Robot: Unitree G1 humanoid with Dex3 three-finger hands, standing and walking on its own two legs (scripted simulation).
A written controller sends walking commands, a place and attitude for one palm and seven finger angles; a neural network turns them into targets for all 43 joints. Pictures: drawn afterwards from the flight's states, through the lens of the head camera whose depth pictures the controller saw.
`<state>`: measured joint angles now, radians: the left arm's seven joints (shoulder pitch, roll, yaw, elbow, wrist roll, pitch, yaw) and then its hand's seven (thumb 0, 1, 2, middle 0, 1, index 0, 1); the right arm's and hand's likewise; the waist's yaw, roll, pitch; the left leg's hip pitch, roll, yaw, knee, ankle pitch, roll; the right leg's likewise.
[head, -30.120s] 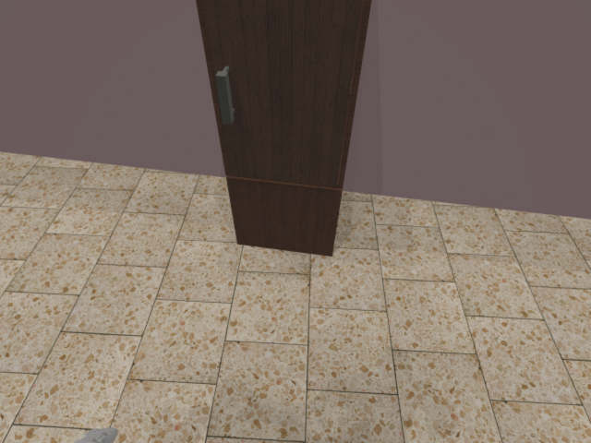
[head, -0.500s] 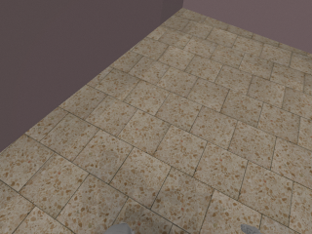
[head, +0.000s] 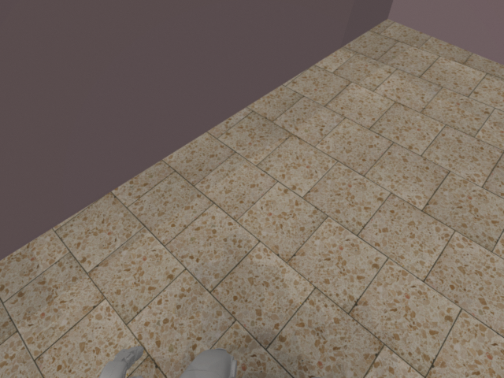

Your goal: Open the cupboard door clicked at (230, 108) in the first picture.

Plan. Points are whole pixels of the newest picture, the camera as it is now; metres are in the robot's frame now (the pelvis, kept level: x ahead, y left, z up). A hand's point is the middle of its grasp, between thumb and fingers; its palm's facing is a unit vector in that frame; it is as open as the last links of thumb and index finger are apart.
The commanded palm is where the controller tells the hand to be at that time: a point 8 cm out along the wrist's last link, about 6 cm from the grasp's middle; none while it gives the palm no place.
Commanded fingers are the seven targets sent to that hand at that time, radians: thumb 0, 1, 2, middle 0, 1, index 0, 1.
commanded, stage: turn to face it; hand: left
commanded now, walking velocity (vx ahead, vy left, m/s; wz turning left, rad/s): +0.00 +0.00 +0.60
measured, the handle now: out of the picture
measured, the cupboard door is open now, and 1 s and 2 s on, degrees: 45 45 45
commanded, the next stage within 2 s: none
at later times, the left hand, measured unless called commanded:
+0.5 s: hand out of the picture +0.02 +0.25 -0.17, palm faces +0.34 -0.91 -0.25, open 7.4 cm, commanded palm none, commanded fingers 0.00 0.90 0.90 -0.20 -0.30 -0.20 -0.30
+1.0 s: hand out of the picture +0.01 +0.16 -0.15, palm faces +0.57 -0.78 -0.25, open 7.4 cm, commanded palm none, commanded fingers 0.00 0.90 0.90 -0.20 -0.30 -0.20 -0.30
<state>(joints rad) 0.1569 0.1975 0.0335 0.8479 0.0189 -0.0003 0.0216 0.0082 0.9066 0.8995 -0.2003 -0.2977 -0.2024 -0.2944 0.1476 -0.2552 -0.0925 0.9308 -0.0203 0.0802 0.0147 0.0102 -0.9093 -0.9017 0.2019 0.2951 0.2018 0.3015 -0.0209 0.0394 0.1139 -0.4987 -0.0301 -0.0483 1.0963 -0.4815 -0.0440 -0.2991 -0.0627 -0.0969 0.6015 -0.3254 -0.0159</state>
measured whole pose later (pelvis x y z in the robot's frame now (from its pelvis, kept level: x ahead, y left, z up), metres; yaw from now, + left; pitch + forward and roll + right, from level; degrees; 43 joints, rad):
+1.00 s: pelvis +0.05 -0.04 +0.01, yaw +38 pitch +1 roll +3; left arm 0.18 0.17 0.03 0.88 0.02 0.00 0.02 0.01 0.90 0.90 -0.20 -0.30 -0.20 -0.29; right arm 0.15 -0.25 -0.09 0.95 -0.02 0.09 0.03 0.01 -0.91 -0.90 0.20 0.29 0.20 0.30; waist -0.03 -0.01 0.12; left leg -0.47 0.02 0.03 1.02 -0.44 -0.07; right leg -0.18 -0.10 -0.18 0.49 -0.32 -0.02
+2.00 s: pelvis +0.08 -0.03 -0.01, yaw +74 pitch +1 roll +1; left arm 0.22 0.26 0.07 0.93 0.01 0.05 0.02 0.01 0.91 0.90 -0.20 -0.30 -0.20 -0.29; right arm 0.10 -0.21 -0.06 0.91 -0.03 0.03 0.01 0.01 -0.91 -0.90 0.20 0.29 0.20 0.30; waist 0.01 -0.06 0.11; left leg -0.32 -0.01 0.06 0.63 -0.33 0.04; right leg -0.39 -0.13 -0.12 0.99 -0.56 0.06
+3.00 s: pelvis +0.06 +0.04 +0.01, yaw +91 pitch +1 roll +0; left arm 0.25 0.21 0.06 1.05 0.02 0.00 -0.01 0.01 0.91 0.90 -0.20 -0.30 -0.20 -0.29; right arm 0.28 -0.15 -0.02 1.03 -0.02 -0.05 -0.02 0.01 -0.92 -0.90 0.20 0.29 0.20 0.30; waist 0.03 -0.04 0.06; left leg -0.08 -0.06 0.09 0.34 -0.28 0.08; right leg -0.54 -0.11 -0.06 1.12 -0.30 0.02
